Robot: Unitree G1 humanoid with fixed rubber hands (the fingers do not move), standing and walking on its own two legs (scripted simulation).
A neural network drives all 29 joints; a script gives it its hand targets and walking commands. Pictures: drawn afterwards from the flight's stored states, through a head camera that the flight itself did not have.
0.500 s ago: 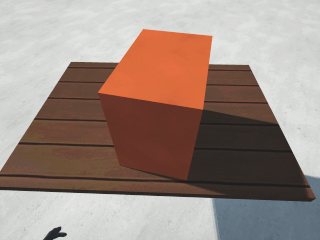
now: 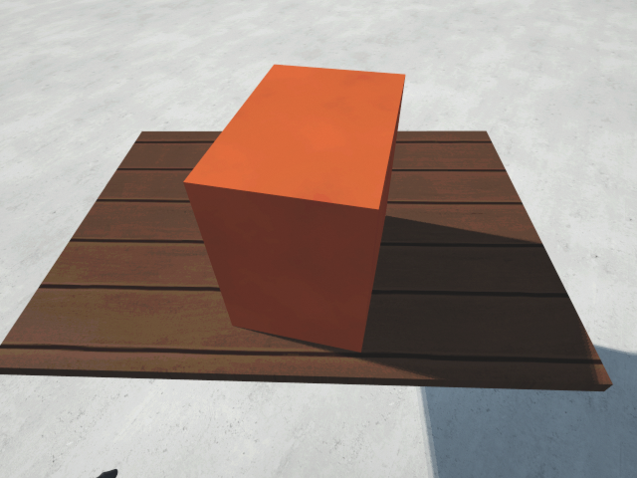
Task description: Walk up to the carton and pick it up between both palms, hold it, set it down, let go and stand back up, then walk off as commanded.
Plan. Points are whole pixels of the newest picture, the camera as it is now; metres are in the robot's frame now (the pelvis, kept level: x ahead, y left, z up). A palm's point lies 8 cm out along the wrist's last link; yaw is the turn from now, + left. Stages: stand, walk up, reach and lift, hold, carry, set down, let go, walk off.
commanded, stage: walk up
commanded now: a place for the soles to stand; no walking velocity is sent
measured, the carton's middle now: (316, 203) +0.49 +0.03 +0.10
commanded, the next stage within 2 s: reach and lift in 0.42 s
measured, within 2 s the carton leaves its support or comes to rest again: neither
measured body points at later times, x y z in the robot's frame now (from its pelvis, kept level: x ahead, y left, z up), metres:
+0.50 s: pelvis +0.00 +0.00 +0.00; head +0.01 -0.01 +0.45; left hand +0.12 +0.31 -0.10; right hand +0.10 -0.30 -0.12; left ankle +0.04 +0.14 -0.72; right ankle +0.03 -0.12 -0.72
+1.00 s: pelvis +0.01 +0.00 +0.02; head -0.02 +0.02 +0.47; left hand +0.16 +0.27 -0.07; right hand +0.17 -0.24 -0.06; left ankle +0.04 +0.14 -0.72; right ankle +0.03 -0.12 -0.72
